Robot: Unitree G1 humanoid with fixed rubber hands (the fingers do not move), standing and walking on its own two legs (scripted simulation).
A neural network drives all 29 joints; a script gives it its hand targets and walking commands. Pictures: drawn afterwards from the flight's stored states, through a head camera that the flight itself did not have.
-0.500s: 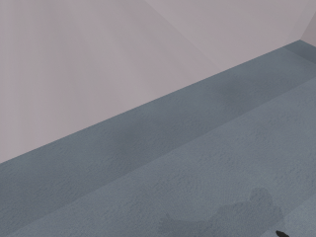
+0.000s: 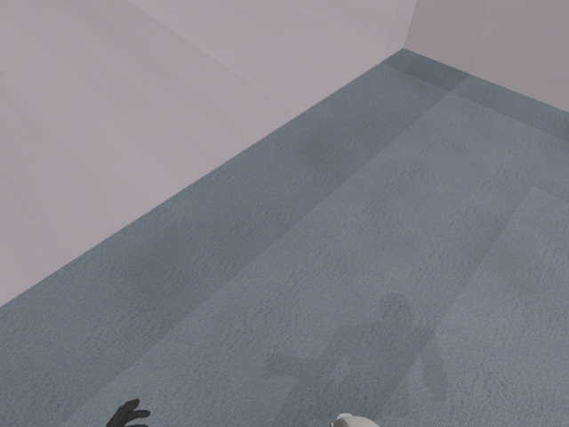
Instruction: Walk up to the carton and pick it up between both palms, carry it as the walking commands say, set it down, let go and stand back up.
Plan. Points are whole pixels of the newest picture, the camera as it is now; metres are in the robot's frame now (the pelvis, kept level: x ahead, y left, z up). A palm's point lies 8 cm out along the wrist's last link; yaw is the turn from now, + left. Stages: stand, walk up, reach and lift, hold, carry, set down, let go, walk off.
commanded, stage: walk up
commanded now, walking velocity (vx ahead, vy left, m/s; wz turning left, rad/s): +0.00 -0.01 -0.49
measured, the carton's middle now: out of the picture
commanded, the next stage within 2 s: none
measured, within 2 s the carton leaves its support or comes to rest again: neither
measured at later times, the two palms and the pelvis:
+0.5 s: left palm (152, 420) +0.16 +0.22 -0.11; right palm out of the picture +0.04 -0.32 -0.10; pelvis +0.00 -0.02 +0.00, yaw -15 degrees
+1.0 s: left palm (216, 364) +0.24 +0.13 -0.10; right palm out of the picture -0.10 -0.30 -0.14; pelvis -0.01 -0.03 -0.01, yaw -31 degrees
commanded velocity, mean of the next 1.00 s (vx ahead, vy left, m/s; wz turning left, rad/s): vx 0.00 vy -0.01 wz -0.49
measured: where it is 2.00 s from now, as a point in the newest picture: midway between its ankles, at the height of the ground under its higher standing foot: outside the picture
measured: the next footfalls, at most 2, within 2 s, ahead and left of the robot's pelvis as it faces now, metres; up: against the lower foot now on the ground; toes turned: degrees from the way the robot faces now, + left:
right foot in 0.22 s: +0.00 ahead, -0.15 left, +0.00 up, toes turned -13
left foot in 0.56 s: +0.10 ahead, +0.07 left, +0.00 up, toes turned -13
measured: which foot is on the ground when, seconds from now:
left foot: down 0.00-0.22, up 0.24-0.54, down 0.56-0.96, up 0.98-1.00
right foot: up 0.00-0.20, down 0.22-0.56, up 0.58-0.94, down 0.96-1.00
